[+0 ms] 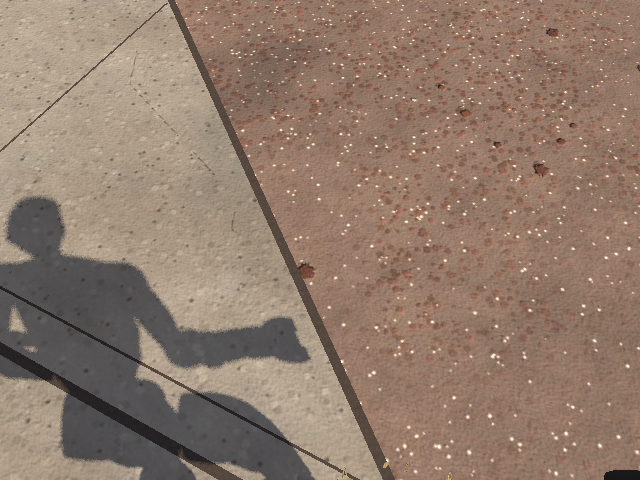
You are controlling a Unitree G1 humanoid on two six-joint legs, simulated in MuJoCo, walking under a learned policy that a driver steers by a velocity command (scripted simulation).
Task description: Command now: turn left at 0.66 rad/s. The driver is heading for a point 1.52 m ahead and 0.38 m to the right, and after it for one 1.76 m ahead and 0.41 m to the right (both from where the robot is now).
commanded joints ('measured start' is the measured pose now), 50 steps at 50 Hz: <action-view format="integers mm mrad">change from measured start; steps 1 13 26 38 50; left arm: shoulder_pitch -70 -6 183 49 67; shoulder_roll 104 85 202 201 199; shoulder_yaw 15 -17 33 43 34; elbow -102 -51 -85 -146 -124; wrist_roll -4 -16 14 -26 -6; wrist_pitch -12 26 -16 50 48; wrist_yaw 18 12 -3 42 37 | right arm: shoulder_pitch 85 -13 -142 -116 -61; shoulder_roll -170 -99 -61 -55 -87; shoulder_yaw -46 13 -6 -12 -14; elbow -40 43 -17 28 37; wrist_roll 5 -41 -18 1 -15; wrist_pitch -44 -49 -48 -71 -86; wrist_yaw -18 -37 -52 -36 -33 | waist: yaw -63 -50 42 5 32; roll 97 179 -125 -128 123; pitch -235 -113 -215 -196 -123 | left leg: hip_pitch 391 152 -301 -97 218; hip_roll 312 230 -33 -85 282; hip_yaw -404 -185 -140 -154 -459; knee -281 -356 571 111 -326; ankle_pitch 451 124 -342 -33 264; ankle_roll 238 185 -96 -154 186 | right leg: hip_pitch -330 2 434 282 -144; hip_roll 10 2 -253 -53 149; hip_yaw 117 48 541 513 271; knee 205 -254 -660 -608 169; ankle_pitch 34 260 1036 838 38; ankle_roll -16 6 -403 -262 10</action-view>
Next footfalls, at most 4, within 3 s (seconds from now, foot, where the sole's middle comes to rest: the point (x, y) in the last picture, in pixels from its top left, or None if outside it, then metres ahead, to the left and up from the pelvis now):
0.44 right None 0.06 -0.12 -0.76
0.92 left None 0.20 0.06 -0.76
1.22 right None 0.04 -0.13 -0.76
1.68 left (309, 411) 0.53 0.03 -0.76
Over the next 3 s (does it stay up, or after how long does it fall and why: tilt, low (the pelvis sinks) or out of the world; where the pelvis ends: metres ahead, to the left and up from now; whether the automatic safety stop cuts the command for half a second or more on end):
stays up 1.44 -0.18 -0.02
